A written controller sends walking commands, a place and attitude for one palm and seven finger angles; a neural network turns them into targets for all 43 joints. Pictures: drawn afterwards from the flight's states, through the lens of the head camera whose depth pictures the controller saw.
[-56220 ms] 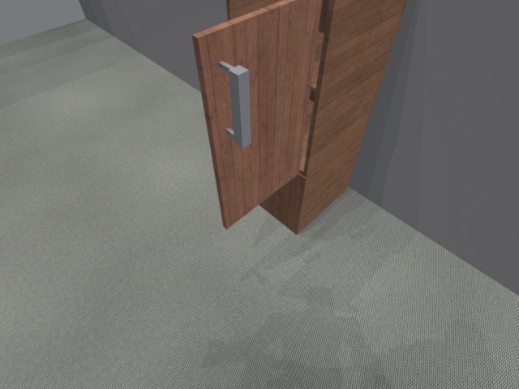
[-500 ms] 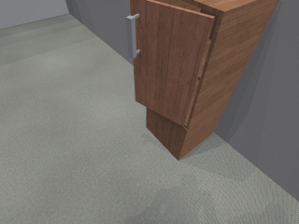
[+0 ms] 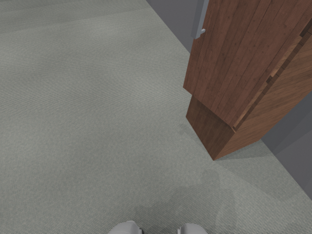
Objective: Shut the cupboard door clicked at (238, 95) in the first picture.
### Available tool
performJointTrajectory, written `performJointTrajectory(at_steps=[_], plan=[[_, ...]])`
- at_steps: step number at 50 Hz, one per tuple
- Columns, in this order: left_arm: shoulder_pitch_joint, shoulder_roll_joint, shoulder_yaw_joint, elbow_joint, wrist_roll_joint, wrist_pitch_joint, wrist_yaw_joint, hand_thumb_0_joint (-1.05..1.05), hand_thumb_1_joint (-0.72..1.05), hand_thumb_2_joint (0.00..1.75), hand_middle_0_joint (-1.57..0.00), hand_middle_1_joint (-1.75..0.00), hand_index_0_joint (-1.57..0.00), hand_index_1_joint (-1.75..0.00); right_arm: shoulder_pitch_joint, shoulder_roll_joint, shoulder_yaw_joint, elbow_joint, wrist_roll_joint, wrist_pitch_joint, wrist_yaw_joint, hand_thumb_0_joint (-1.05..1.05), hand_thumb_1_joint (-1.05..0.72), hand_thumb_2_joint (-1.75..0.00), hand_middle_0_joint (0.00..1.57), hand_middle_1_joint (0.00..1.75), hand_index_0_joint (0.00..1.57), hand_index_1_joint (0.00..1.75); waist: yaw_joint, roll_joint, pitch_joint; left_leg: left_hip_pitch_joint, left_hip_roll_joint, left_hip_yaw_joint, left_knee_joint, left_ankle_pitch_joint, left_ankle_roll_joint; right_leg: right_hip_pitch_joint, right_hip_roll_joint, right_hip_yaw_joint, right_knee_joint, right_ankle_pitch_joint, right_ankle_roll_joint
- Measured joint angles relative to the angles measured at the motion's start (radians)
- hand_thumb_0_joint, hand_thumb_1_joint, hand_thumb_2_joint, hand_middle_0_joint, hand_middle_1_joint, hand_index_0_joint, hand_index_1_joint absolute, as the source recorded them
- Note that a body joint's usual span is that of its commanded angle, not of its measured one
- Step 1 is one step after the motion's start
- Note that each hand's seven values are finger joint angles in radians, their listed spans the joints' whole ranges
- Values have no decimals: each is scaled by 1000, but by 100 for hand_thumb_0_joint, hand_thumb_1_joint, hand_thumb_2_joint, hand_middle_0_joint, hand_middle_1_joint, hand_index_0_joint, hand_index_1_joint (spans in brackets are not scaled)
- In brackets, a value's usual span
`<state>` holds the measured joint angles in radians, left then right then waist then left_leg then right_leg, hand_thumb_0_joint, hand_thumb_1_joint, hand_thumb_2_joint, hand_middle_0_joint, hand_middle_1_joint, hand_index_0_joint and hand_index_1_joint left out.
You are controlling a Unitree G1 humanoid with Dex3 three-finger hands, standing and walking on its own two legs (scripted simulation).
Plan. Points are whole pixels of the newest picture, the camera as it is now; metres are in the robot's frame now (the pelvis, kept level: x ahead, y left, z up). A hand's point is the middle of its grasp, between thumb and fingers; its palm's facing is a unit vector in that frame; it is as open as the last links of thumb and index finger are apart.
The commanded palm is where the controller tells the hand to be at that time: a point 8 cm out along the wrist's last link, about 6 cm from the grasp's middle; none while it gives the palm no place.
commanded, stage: walk to a spot facing it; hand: left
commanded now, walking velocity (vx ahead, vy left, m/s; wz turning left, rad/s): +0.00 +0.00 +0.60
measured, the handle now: (204, 12) +0.82 -0.15 +0.12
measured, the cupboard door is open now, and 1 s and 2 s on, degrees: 17 17 17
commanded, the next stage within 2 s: none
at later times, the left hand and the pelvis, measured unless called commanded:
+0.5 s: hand out of the picture +0.03 +0.16 -0.14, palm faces +0.27 -0.92 -0.28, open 7.4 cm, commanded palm none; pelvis +0.01 -0.06 +0.02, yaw +19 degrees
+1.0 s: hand out of the picture -0.02 +0.19 -0.14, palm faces +0.58 -0.77 -0.28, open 7.4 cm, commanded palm none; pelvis +0.02 -0.05 +0.01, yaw +37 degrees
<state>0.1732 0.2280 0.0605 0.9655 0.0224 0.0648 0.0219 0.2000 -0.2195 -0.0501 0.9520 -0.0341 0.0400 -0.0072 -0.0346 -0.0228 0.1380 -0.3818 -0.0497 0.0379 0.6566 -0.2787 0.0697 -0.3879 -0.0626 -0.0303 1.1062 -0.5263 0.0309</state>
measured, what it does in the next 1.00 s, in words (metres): steps on the spot, turning left: right foot, then left foot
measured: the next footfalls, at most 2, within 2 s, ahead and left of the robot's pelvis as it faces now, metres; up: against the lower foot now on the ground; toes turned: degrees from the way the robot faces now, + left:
right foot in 0.32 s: +0.06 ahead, -0.18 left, +0.00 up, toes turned +14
left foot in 0.66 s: -0.02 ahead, +0.08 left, +0.00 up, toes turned +31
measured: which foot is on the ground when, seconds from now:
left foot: down 0.00-0.32, up 0.34-0.64, down 0.66-1.00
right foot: up 0.00-0.30, down 0.32-0.66, up 0.68-1.00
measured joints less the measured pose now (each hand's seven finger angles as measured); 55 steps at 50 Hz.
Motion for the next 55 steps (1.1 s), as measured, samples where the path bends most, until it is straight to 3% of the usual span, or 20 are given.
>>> performJointTrajectory(at_steps=[7, 15, 16, 17, 19, 21, 23, 26, 30, 32, 33, 34, 36, 39, 41, 46, 51, 53, 55], plan=[[-77, 19, 9, -79, 6, -20, -8, 1, 91, 90, -20, -30, -20, -30, 9, 2, 0, -8, -2, -3, -5, 0, -90, -90, 20, 30, 21, 30, -7, 40, -19, 14, -6, -103, -161, 115, -12, -84, 21, 59, -131, 105, 27], [-96, 10, -3, -121, 1, -28, -8, 1, 91, 90, -19, -30, -20, -30, 22, -10, -27, -17, 3, 23, 1, 0, -90, -90, 20, 30, 21, 30, -18, 57, -55, -15, -26, -221, -150, 130, -64, 57, 67, 61, -467, 175, 21], [-81, 14, -6, -131, 3, -35, -9, 1, 91, 90, -20, -30, -20, -30, 28, -10, -32, -22, 8, 27, 3, 0, -90, -90, 20, 30, 21, 30, -13, 44, -70, -35, -42, -222, -121, 112, -71, 99, 58, 66, -560, 182, 8], [-70, 11, -6, -131, 9, -42, -6, 1, 91, 90, -20, -30, -20, -30, 22, -15, -38, -21, 11, 31, 4, 0, -90, -90, 20, 30, 21, 30, -3, 41, -73, -68, -50, -215, -48, 28, -83, 101, 54, 68, -583, 226, -5], [-54, -11, -16, -116, 12, -36, 0, 0, 90, 90, -20, -30, -20, -30, 6, -38, -52, -22, 8, 39, 8, 0, -90, -90, 20, 30, 21, 30, -7, 70, -59, -139, -48, -186, 188, -115, -95, 107, 54, 38, -557, 225, -18], [-30, -27, -22, -101, 11, -27, 3, 1, 90, 90, -20, -30, -20, -30, 3, -50, -59, -32, 4, 43, 13, 0, -91, -90, 20, 30, 20, 30, -13, 76, -55, -186, -37, -134, 384, -147, -104, 128, 37, 14, -568, 216, -21], [-8, -34, -24, -89, 10, -27, 5, 1, 90, 90, -20, -30, -20, -30, 0, -52, -56, -40, 6, 41, 20, 0, -91, -90, 20, 30, 20, 30, -19, 64, -46, -190, -10, -86, 472, -140, -119, 148, 18, -4, -584, 216, -21], [12, -37, -24, -81, 10, -36, 4, 1, 90, 90, -20, -30, -20, -30, -1, -43, -46, -48, 13, 41, 26, 0, -91, -90, 20, 30, 20, 30, -23, 37, -31, -141, 28, -40, 419, -147, -132, 169, -16, -46, -589, 207, -18], [29, -30, -19, -87, 13, -46, 0, 1, 90, 90, -20, -30, -20, -30, -17, -29, -29, -44, 18, 42, 30, 0, -91, -90, 20, 30, 20, 30, 0, 6, -10, -40, 57, 0, 207, -166, -126, 173, -55, -108, -549, 171, -4], [41, -20, -13, -88, 12, -47, -3, 1, 90, 90, -20, -30, -20, -30, -29, -24, -21, -47, 19, 36, 32, 1, -91, -90, 20, 30, 20, 30, 12, -8, -6, 20, 58, 16, 71, -120, -116, 163, -76, -136, -505, 141, 8], [52, -14, -11, -89, 9, -46, -4, 1, 90, 90, -20, -30, -20, -30, -32, -25, -17, -53, 18, 28, 34, 1, -91, -90, 20, 30, 20, 30, 16, -12, -11, 56, 59, 21, -15, -36, -108, 150, -85, -147, -467, 119, 16], [58, -5, -6, -86, 4, -41, -5, 1, 90, 90, -20, -30, -20, -30, -38, -23, -16, -56, 15, 17, 33, 1, -91, -90, 20, 30, 20, 30, 18, -20, -15, 61, 50, 19, -36, -25, -76, 119, -97, -144, -402, 99, 21], [54, 17, 0, -74, 2, -16, -1, 1, 90, 90, -20, -30, -20, -30, -57, -8, -9, -60, 13, 4, 29, 0, -91, -90, 20, 30, 20, 30, 33, -42, -4, 50, 35, 13, -2, -58, -44, 43, -87, -74, -219, -8, 27], [42, 35, 10, -56, 4, 10, 1, 1, 90, 90, -20, -30, -20, -30, -58, 7, 2, -73, 7, -8, 11, 0, -91, -90, 20, 30, 20, 30, 32, -36, -12, 64, 35, -18, -35, -52, -42, -47, -50, -22, -40, 3, 35], [27, 40, 12, -58, 3, 12, -4, 1, 91, 90, -20, -30, -20, -30, -52, 11, 7, -75, 5, -11, 2, 0, -91, -90, 20, 30, 20, 30, 29, -23, -16, 79, 33, -45, -77, -23, -47, -81, -35, -3, -8, 50, 42], [-11, 36, 12, -92, 1, -2, -13, 1, 91, 90, -19, -30, -20, -30, -34, 9, 7, -63, 3, -3, -3, 0, -90, -90, 20, 30, 21, 30, 26, 8, -30, 103, 30, -104, -138, 18, -57, -89, -11, 26, -120, 103, 50], [-24, 18, 5, -118, 1, -23, -25, 1, 91, 90, -19, -30, -20, -30, -10, -4, -5, -50, 0, 16, 5, 0, -90, -90, 20, 30, 21, 30, 15, 42, -56, 88, 23, -158, -101, 0, -83, 12, 24, 15, -379, 144, 40], [-4, 16, 1, -129, 11, -47, -31, 1, 91, 90, -20, -30, -20, -30, 10, -10, -13, -45, 6, 23, 7, 0, -90, -90, 20, 30, 21, 30, 18, 43, -84, 40, 7, -170, 0, -101, -80, 72, 27, 7, -508, 163, 16], [8, -8, -9, -125, 13, -57, -26, 1, 91, 90, -20, -30, -20, -30, 13, -29, -26, -30, 7, 34, 11, 0, -90, -90, 20, 30, 21, 30, 16, 73, -84, -43, 2, -166, 230, -209, -78, 80, 27, -29, -485, 184, -20]])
